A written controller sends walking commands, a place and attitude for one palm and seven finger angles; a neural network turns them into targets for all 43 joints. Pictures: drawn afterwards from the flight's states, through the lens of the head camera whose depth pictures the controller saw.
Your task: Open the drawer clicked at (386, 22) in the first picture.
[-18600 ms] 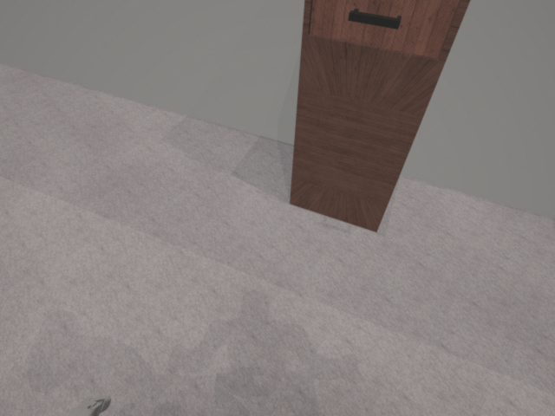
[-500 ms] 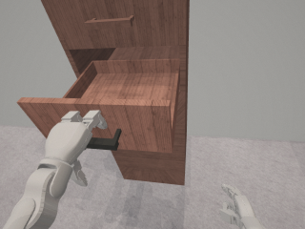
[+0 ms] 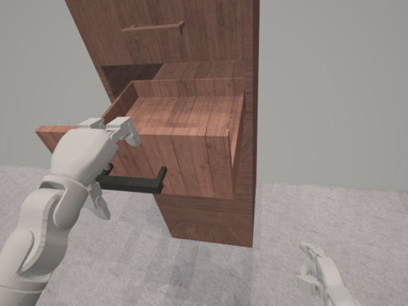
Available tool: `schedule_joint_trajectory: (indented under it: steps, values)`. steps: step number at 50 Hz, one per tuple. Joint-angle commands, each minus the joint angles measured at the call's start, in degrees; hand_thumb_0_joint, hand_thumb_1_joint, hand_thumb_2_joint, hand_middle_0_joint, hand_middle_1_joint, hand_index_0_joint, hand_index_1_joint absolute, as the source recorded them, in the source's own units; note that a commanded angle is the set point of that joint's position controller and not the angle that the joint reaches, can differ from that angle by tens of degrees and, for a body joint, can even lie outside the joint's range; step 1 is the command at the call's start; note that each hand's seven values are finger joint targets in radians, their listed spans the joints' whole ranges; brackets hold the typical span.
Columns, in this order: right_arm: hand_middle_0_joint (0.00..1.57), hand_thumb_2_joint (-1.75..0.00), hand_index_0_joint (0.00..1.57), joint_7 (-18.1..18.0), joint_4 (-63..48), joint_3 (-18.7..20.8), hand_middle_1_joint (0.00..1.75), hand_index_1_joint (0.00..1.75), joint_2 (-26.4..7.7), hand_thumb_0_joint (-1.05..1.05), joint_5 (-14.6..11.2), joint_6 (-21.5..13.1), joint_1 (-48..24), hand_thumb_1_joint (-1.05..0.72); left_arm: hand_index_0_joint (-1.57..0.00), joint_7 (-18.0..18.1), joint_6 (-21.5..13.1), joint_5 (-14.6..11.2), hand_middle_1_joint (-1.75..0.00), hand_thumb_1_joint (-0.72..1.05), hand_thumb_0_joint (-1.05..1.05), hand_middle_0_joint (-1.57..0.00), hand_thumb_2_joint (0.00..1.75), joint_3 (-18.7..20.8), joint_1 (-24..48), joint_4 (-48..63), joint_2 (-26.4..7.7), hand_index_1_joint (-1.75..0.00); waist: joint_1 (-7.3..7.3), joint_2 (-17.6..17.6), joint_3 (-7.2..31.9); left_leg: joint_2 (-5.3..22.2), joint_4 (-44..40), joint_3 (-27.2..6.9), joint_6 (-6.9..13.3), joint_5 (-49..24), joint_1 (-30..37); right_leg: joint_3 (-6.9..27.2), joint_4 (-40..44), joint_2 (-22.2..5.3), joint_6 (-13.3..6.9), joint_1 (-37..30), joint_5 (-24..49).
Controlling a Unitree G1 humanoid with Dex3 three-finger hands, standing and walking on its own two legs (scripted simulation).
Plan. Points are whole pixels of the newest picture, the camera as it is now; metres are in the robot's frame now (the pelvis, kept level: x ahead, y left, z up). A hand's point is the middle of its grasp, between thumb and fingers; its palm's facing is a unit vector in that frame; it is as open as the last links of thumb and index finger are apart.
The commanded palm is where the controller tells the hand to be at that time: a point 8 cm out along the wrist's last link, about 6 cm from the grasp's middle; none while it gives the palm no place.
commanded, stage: lift the hand off the handle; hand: left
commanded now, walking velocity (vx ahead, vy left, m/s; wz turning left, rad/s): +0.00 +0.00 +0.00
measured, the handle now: (131, 176) +0.30 +0.21 +0.13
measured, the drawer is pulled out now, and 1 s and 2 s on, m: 0.28 0.28 0.28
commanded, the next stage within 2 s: draw the hand back to the body in 0.44 s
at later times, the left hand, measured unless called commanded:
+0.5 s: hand (107, 125) +0.30 +0.20 +0.26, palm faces +0.30 -0.07 -0.95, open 13.8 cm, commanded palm +0.23 +0.21 +0.33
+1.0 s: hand (78, 142) +0.26 +0.23 +0.26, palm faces +0.28 -0.02 -0.96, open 13.8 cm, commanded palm +0.19 +0.23 +0.32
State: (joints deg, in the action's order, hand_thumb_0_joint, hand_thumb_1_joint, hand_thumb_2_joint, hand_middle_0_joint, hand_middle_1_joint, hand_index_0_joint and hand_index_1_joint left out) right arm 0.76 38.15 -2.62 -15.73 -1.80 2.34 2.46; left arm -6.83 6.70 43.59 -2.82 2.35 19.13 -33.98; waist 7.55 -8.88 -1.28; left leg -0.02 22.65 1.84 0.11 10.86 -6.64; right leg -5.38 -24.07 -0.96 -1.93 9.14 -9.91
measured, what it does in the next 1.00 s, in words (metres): stands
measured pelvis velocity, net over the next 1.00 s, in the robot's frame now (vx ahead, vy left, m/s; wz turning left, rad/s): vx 0.00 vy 0.00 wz -0.01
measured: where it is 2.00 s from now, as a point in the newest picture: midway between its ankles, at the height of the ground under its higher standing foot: outside the picture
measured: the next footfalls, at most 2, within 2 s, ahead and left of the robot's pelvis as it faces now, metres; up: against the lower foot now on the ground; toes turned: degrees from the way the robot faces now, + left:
none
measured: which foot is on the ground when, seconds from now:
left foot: down 0.00-1.00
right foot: down 0.00-1.00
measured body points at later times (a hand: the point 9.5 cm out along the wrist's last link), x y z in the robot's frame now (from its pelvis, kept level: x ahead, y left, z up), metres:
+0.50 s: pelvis -0.01 +0.00 -0.01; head -0.03 -0.07 +0.44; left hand +0.27 +0.20 +0.31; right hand +0.23 -0.20 -0.09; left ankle +0.02 +0.12 -0.74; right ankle +0.04 -0.10 -0.74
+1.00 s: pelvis +0.00 +0.00 -0.01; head -0.02 -0.07 +0.44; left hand +0.24 +0.22 +0.31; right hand +0.26 -0.19 -0.09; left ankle +0.02 +0.12 -0.74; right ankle +0.04 -0.10 -0.74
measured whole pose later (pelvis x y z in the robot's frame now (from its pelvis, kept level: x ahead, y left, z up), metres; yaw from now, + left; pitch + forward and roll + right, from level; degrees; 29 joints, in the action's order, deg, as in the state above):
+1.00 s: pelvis +0.00 +0.00 -0.01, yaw +0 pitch -3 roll +1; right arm 1.6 34.6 -3.8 -16.5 -3.0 4.2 1.4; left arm -14.7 12.7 37.2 8.7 3.2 28.2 -41.0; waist 7.0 -9.0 0.4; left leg -0.1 28.2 2.3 0.1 13.6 -11.3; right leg -4.7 -30.0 -1.3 -1.9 14.2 -12.7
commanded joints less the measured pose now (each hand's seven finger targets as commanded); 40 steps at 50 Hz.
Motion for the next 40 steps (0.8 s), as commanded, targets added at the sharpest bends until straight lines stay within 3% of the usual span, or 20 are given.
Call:
schedule_joint_trajectory:
  steps: [1, 3, 5, 6, 10, 11, 13, 15, 16, 22, 25, 26, 27, 30, 31, 33, 35, 36, 37, 40]
  values:
    - [0.20, -0.90, 0.20, 0.1, -10.9, 0.8, 0.30, 0.30, -3.1, 0.00, -0.6, -3.9, -13.8, -0.90, -0.30, 3.2, 0.2, 0.8, -1.20, -0.50, 0.00, -0.30, 0.30, 11.7, 28.1, 13.7, -13.3, -1.20, -0.69, 3.9, 14.4, -1.8, -3.9, -1.4, 0.1, -2.7, -2.0, 5.6, 4.1, -0.4, 0.9, -6.3, -3.9]
    - [0.20, -0.90, 0.20, -0.1, -10.6, 1.1, 0.30, 0.30, -3.5, 0.00, -0.8, -3.5, -13.0, -0.90, -0.30, 2.6, 0.4, 0.6, -1.20, -0.50, 0.00, -0.30, 0.30, 11.4, 28.4, 12.8, -12.9, -1.20, -1.09, 5.2, 12.8, -1.6, -4.3, -1.5, 0.4, -2.4, -1.8, 5.0, 4.5, 0.0, 1.2, -4.8, -3.8]
    - [0.20, -0.90, 0.20, -0.1, -11.0, 1.2, 0.30, 0.30, -3.8, 0.00, -1.2, -4.2, -14.1, -0.90, -0.30, 2.5, 0.2, -0.6, -1.20, -0.50, 0.00, -0.30, 0.30, 14.6, 31.3, 15.5, -16.8, -1.20, -0.96, 2.9, 14.6, -1.2, -3.4, -2.1, 0.2, -2.4, -1.3, 6.1, 3.8, 0.0, 0.7, -5.9, -3.0]
    - [0.20, -0.90, 0.20, 0.2, -11.0, 0.6, 0.30, 0.30, -2.9, 0.00, -0.7, -4.3, -14.1, -0.90, -0.30, 1.9, 0.5, 0.3, -1.20, -0.50, 0.00, -0.30, 0.30, 11.5, 32.1, 14.0, -14.0, -1.20, -0.50, 3.6, 16.0, -1.9, -3.6, -1.7, 0.1, -3.4, -1.9, 5.6, 3.3, -0.4, 0.8, -6.7, -3.0]
    - [0.20, -0.90, 0.20, 0.4, -10.5, 1.0, 0.30, 0.30, -4.3, 0.00, -1.8, -2.8, -14.2, -0.90, -0.30, 0.4, 4.1, -0.8, -1.20, -0.50, 0.00, -0.30, 0.30, 14.2, 31.4, 6.9, -16.0, -1.20, -0.68, 4.8, 11.1, -0.8, -3.7, -1.6, -0.1, -1.5, -4.4, 6.1, 3.6, -0.5, 0.7, -4.4, -3.7]
    - [0.20, -0.90, 0.20, 0.9, -10.5, 0.5, 0.30, 0.30, -3.7, 0.00, -1.2, -2.5, -14.1, -0.90, -0.30, -0.5, 4.8, 0.2, -1.20, -0.50, 0.00, -0.30, 0.30, 12.0, 32.4, 4.5, -13.8, -1.20, -0.33, 6.5, 12.2, -1.2, -3.6, -1.0, -0.2, -1.9, -5.5, 5.8, 3.0, -0.9, 0.7, -5.4, -4.4]
    - [0.20, -0.90, 0.20, 1.1, -10.8, 0.6, 0.30, 0.30, -4.4, 0.00, -1.7, -1.1, -13.1, -0.90, -0.30, -1.9, 5.7, -0.3, -1.20, -0.50, 0.00, -0.30, 0.30, 12.3, 29.1, 1.0, -13.5, -1.20, -0.95, 9.2, 8.2, -0.8, -4.1, -0.6, 0.2, 0.3, -6.9, 5.1, 3.8, -0.6, 1.4, -2.8, -6.2]
    - [0.20, -0.90, 0.20, 1.3, -12.3, 0.7, 0.30, 0.30, -4.7, 0.00, -2.5, -0.9, -14.1, -0.90, -0.30, -2.9, 5.8, -1.5, -1.20, -0.50, 0.00, -0.30, 0.30, 13.4, 29.7, 4.1, -14.9, -1.20, -0.78, 7.8, 10.8, -0.4, -3.0, -0.5, 0.1, 0.7, -6.6, 6.0, 2.8, -0.9, 1.2, -3.8, -5.7]
    - [0.20, -0.90, 0.20, 1.7, -13.4, 0.2, 0.30, 0.30, -4.0, 0.00, -2.0, -0.8, -15.0, -0.90, -0.30, -3.6, 6.2, -0.7, -1.20, -0.50, 0.00, -0.30, 0.30, 11.3, 30.7, 6.0, -12.9, -1.20, -0.13, 7.5, 13.3, -1.0, -2.6, -0.3, 0.2, -0.1, -6.9, 6.1, 2.0, -1.2, 1.2, -5.5, -5.8]
    - [0.20, -0.90, 0.20, 1.9, -13.7, 0.4, 0.30, 0.30, -4.6, 0.00, -2.0, 0.5, -13.6, -0.90, -0.30, -4.7, 7.5, -0.9, -1.20, -0.50, 0.00, -0.30, 0.30, 14.4, 26.4, 5.8, -15.4, -1.20, -0.79, 9.6, 11.7, -0.5, -1.3, -0.1, 0.6, -0.4, -8.6, 6.3, 1.0, -1.2, 1.4, -4.3, -5.3]
    - [0.20, -0.90, 0.20, 1.2, -13.7, 1.0, 0.30, 0.30, -5.7, 0.00, -1.9, 0.4, -13.8, -0.90, -0.30, -4.0, 6.7, -1.6, -1.20, -0.50, 0.00, -0.30, 0.30, 20.5, 29.4, 10.5, -23.4, -1.20, -0.12, 6.5, 15.2, -0.5, 0.2, -0.2, 0.5, -1.9, -8.1, 7.8, 0.1, -1.8, 1.1, -6.4, -3.0]
    - [0.20, -0.90, 0.20, 1.5, -14.3, 0.7, 0.30, 0.30, -4.8, 0.00, -1.5, 0.1, -14.7, -0.90, -0.30, -4.1, 7.0, -0.6, -1.20, -0.50, 0.00, -0.30, 0.30, 19.0, 30.5, 10.4, -21.5, -1.20, 0.51, 6.6, 16.9, -1.1, 0.7, -0.5, 0.5, -3.1, -8.3, 7.9, -0.5, -1.7, 1.0, -7.3, -2.6]
    - [0.20, -0.90, 0.20, 1.4, -13.3, 0.8, 0.30, 0.30, -4.6, 0.00, -1.7, 0.1, -13.8, -0.90, -0.30, -4.3, 7.3, -0.8, -1.20, -0.50, 0.00, -0.30, 0.30, 17.2, 29.1, 7.9, -18.9, -1.20, -0.60, 6.1, 14.6, -0.9, 0.3, -0.2, 0.6, -3.3, -7.7, 7.1, -0.1, -1.4, 1.1, -5.0, -2.4]
    - [0.20, -0.90, 0.20, 0.9, -13.9, 1.4, 0.30, 0.30, -5.5, 0.00, -2.1, -0.7, -13.9, -0.90, -0.30, -4.4, 6.6, -3.3, -1.20, -0.50, 0.00, -0.30, 0.30, 20.6, 27.0, 12.9, -22.8, -1.20, -0.04, 3.8, 15.9, -0.7, 0.9, -0.8, 0.5, -4.3, -6.7, 7.8, -0.7, -1.7, 0.9, -6.1, 0.4]
    - [0.20, -0.90, 0.20, 1.3, -13.8, 0.9, 0.30, 0.30, -4.6, 0.00, -1.7, -0.9, -14.2, -0.90, -0.30, -4.9, 6.9, -2.3, -1.20, -0.50, 0.00, -0.30, 0.30, 18.9, 26.9, 12.5, -20.7, -1.20, 0.24, 4.2, 16.8, -1.2, 1.1, -0.8, 0.3, -4.8, -7.3, 7.8, -1.1, -1.7, 0.9, -6.7, 0.0]
    - [0.20, -0.90, 0.20, 1.0, -13.6, 1.1, 0.30, 0.30, -5.2, 0.00, -1.9, -0.7, -13.1, -0.90, -0.30, -5.5, 7.0, -3.2, -1.20, -0.50, 0.00, -0.30, 0.30, 18.9, 21.4, 10.0, -19.6, -1.20, -0.51, 8.5, 11.8, -0.7, 0.9, -0.5, 0.6, -3.5, -8.1, 7.0, 0.0, -1.5, 1.6, -3.6, -1.1]
    - [0.20, -0.90, 0.20, 0.8, -14.3, 1.5, 0.30, 0.30, -5.8, 0.00, -2.5, -1.1, -13.7, -0.90, -0.30, -5.7, 6.3, -4.9, -1.20, -0.50, 0.00, -0.30, 0.30, 20.5, 20.6, 14.7, -21.1, -1.20, -0.65, 5.9, 13.6, -0.4, 1.5, -0.8, 0.5, -3.7, -6.8, 7.3, -0.4, -1.5, 1.3, -4.0, -0.1]
    - [0.20, -0.90, 0.20, 1.1, -14.7, 0.9, 0.30, 0.30, -4.7, 0.00, -2.0, -1.3, -14.2, -0.90, -0.30, -6.1, 6.4, -3.9, -1.20, -0.50, 0.00, -0.30, 0.30, 18.4, 21.6, 16.0, -19.1, -1.20, -0.31, 6.1, 15.7, -1.1, 1.7, -0.7, 0.5, -4.2, -7.0, 7.2, -1.0, -1.6, 1.4, -5.3, -0.5]
    - [0.20, -0.90, 0.20, 0.9, -13.9, 1.1, 0.30, 0.30, -4.7, 0.00, -2.0, -1.3, -13.1, -0.90, -0.30, -6.0, 6.5, -4.2, -1.20, -0.50, 0.00, -0.30, 0.30, 17.9, 19.0, 13.1, -17.8, -1.20, -1.11, 7.6, 12.8, -0.7, 1.3, -0.5, 0.6, -3.7, -7.1, 6.3, -0.6, -1.4, 1.7, -3.2, -1.0]
    - [0.20, -0.90, 0.20, 0.5, -13.8, 1.3, 0.30, 0.30, -6.0, 0.00, -2.2, -1.5, -13.3, -0.90, -0.30, -5.7, 6.0, -5.1, -1.20, -0.50, 0.00, -0.30, 0.30, 22.8, 17.8, 15.2, -23.2, -1.20, -0.67, 5.8, 12.4, -0.3, 1.6, -1.0, 0.5, -2.9, -7.2, 7.0, -0.3, -1.3, 1.3, -2.9, -1.1]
